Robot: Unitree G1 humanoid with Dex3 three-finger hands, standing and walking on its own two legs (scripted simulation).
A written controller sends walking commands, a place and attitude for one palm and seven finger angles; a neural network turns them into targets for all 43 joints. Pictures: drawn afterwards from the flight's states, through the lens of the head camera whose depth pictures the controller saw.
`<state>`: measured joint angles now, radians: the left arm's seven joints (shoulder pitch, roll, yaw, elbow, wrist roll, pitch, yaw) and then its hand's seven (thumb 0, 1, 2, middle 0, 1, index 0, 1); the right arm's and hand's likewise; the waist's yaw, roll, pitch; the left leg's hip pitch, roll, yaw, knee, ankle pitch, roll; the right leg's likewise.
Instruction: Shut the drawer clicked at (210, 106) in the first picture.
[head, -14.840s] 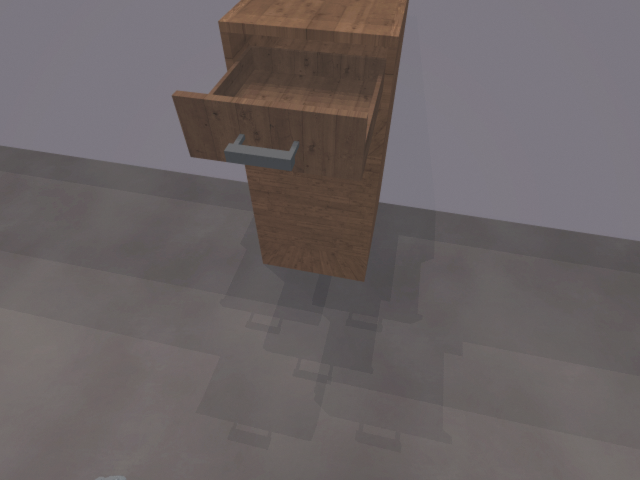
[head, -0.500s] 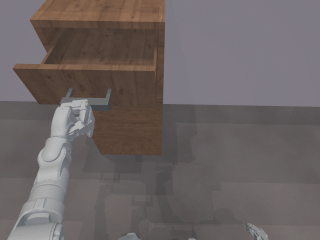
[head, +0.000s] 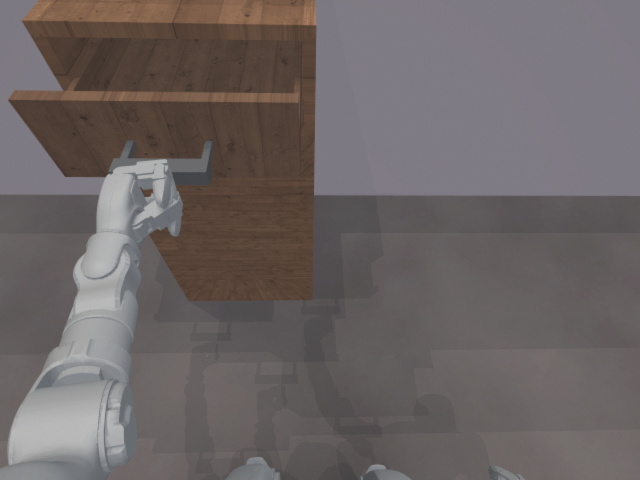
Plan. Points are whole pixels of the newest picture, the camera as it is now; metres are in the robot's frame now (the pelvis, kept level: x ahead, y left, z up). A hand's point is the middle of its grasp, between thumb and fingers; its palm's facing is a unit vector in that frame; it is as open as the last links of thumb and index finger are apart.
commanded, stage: push the drawer shut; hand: left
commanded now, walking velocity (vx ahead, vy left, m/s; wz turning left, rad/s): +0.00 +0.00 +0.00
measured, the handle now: (165, 159) +0.52 +0.21 +0.08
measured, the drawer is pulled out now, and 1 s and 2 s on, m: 0.14 0.01 0.00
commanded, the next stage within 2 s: pull the fist back off the drawer in 1.48 s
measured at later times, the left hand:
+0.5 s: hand (183, 171) +0.49 +0.18 +0.08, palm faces +0.00 -1.00 -0.02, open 3.1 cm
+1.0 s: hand (190, 135) +0.57 +0.18 +0.08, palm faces +0.00 -1.00 -0.01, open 3.0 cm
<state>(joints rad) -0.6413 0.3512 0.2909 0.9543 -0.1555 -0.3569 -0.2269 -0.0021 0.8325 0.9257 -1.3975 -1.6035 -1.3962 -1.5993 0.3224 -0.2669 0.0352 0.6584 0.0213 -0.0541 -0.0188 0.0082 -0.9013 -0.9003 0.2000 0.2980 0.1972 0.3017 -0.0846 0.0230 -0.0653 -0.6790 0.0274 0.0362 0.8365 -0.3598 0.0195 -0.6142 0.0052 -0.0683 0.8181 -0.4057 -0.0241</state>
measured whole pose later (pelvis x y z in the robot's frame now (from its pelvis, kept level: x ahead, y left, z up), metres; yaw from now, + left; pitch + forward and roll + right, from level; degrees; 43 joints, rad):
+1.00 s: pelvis +0.00 +0.01 -0.02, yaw -2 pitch +23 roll -4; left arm -1.13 0.63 0.43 1.31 -0.01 -0.29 -0.21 0.00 0.81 0.91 -1.40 -1.60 -1.40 -1.60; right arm 0.45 -0.28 0.06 0.64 -0.04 0.02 0.01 0.00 -0.90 -0.90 0.20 0.30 0.20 0.30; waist -0.23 0.04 -0.08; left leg -0.96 0.06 0.02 0.97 -0.40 0.03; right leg -0.87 0.04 -0.08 0.89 -0.41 -0.01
